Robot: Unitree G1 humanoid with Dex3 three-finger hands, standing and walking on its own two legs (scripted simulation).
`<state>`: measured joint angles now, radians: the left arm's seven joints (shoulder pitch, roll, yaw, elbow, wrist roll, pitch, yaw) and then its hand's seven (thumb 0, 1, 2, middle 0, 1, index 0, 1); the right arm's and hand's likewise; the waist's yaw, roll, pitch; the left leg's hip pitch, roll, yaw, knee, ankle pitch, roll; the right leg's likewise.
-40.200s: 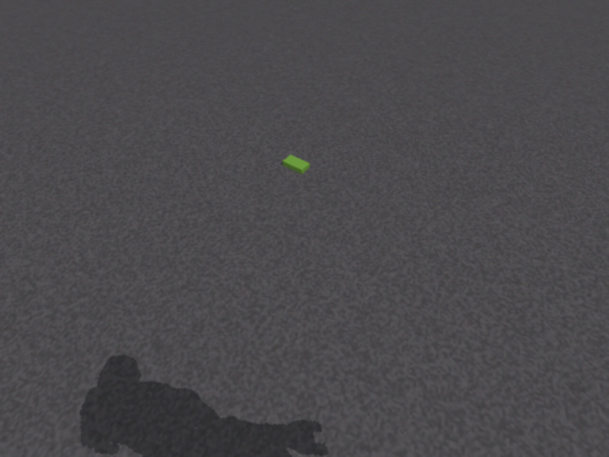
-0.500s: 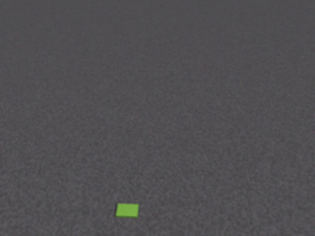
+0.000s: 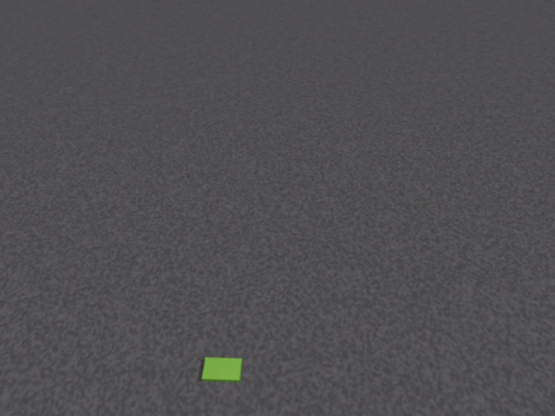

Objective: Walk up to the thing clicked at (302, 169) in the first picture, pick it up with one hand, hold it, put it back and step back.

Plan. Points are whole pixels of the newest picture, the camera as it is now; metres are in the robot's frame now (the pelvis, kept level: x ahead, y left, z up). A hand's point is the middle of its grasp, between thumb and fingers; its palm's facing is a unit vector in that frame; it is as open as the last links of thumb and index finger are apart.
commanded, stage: stand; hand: left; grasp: from above
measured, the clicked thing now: (222, 369) +0.43 +0.24 -0.77
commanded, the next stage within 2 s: step back in 0.38 s
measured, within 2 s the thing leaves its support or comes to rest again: neither
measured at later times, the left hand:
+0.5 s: hand out of the picture +0.08 +0.26 -0.16, palm faces +0.02 -0.94 -0.35, open 7.4 cm
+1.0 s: hand out of the picture +0.04 +0.32 -0.18, palm faces -0.09 -0.93 -0.36, open 7.4 cm
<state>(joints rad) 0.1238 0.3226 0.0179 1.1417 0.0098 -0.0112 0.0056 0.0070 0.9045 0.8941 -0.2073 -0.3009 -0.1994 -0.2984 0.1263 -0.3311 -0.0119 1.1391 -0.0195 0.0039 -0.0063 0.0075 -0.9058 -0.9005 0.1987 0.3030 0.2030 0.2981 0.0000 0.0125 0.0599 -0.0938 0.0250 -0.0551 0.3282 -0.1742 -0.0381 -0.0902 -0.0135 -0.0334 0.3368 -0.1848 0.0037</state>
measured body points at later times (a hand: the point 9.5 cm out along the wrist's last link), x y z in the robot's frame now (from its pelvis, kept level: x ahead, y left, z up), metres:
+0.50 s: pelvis -0.01 +0.01 -0.01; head +0.03 +0.00 +0.44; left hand +0.08 +0.31 -0.14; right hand +0.08 -0.30 -0.14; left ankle +0.00 +0.14 -0.73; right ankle +0.00 -0.12 -0.75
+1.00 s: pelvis -0.09 +0.07 -0.02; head -0.01 +0.08 +0.42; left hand +0.04 +0.37 -0.16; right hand +0.00 -0.24 -0.13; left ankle -0.04 +0.14 -0.75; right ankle -0.13 -0.07 -0.71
